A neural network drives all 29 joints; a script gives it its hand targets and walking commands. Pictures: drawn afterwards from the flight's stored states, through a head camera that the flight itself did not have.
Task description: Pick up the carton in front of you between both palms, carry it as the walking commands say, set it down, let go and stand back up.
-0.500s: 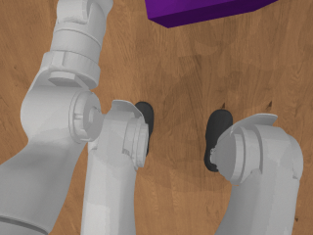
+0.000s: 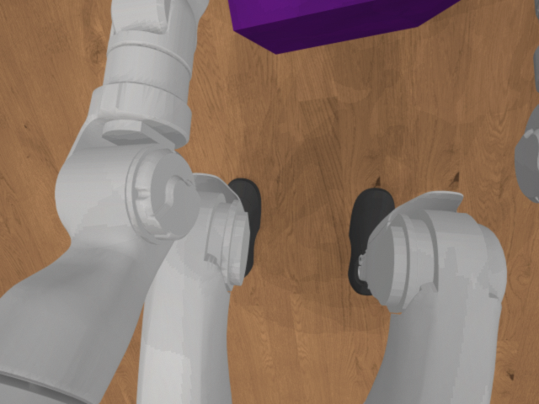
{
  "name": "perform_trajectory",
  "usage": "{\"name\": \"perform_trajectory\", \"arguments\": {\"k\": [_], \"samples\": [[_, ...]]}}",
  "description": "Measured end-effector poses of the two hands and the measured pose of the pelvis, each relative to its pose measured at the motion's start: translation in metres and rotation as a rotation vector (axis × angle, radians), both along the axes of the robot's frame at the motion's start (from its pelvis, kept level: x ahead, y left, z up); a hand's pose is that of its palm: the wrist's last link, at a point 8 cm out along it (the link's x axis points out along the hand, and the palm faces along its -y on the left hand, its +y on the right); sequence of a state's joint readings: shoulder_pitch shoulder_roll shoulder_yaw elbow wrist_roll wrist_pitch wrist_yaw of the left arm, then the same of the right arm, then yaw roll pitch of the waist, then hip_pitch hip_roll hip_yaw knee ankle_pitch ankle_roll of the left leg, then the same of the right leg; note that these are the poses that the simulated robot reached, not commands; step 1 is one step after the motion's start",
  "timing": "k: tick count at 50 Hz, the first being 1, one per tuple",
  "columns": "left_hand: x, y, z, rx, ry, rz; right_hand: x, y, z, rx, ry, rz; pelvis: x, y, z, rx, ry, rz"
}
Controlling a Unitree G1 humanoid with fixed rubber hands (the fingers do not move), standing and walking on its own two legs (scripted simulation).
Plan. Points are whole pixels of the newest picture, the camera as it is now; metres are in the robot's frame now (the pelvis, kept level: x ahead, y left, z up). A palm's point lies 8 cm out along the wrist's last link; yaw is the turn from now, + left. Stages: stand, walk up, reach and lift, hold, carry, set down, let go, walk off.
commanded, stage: reach and lift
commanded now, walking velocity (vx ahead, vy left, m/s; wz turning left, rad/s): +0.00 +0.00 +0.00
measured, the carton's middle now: out of the picture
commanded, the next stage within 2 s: none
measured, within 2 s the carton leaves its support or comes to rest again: leaves its support in 0.22 s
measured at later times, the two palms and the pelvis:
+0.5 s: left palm out of the picture +0.52 +0.10 -0.03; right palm out of the picture +0.54 -0.19 -0.03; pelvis -0.01 +0.02 +0.05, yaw -4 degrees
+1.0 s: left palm out of the picture +0.49 +0.11 +0.11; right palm out of the picture +0.49 -0.18 +0.10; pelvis +0.01 +0.01 +0.16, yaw -5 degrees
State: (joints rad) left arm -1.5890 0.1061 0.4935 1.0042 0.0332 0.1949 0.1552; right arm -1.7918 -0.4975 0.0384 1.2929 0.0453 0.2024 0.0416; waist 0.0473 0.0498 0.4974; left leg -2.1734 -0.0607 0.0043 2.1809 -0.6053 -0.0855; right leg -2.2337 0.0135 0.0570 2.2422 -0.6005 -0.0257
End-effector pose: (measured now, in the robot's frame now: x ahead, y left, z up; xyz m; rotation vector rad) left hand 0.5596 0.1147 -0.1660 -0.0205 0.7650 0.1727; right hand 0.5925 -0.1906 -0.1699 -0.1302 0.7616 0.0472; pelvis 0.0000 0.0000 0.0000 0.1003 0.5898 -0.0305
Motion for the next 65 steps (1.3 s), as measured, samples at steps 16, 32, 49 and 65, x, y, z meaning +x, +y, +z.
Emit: {"name": "perform_trajectory", "arguments": {"k": [16,32,49,65], "samples": [[-0.009,0.001,0.043,0.008,-0.042,0.055,-0.026,0.007,0.031,0.006,-0.031,-0.066,0.007,0.002,0.009,-0.016,0.070,-0.014],[-0.051,-0.007,0.180,-0.012,-0.054,0.013,-0.073,-0.001,0.186,0.018,-0.036,-0.150,-0.014,0.020,0.082,-0.027,0.142,-0.054],[-0.065,0.000,0.269,0.001,-0.077,-0.010,-0.100,0.006,0.264,0.050,-0.056,-0.190,0.006,0.015,0.150,-0.040,0.144,-0.053],[-0.096,0.008,0.376,-0.008,-0.079,-0.038,-0.141,0.015,0.371,0.065,-0.056,-0.240,0.034,0.012,0.238,-0.064,0.004,-0.062]]}}
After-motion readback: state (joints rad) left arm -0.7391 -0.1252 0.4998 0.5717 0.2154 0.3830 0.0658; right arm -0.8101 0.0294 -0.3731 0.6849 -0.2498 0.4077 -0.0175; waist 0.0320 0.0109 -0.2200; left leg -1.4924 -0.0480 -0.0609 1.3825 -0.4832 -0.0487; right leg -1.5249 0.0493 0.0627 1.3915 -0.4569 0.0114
